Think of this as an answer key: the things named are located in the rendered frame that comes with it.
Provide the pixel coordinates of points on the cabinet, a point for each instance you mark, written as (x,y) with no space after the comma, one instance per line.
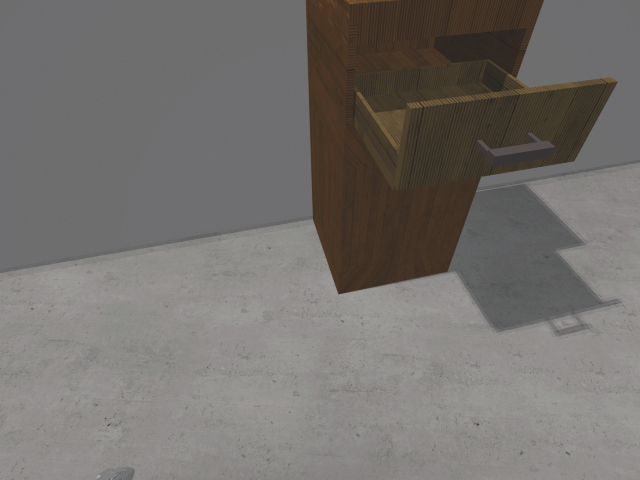
(370,234)

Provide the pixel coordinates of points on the handle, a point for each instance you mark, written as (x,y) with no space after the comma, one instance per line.
(535,150)

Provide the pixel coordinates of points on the drawer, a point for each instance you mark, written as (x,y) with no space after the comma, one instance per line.
(421,124)

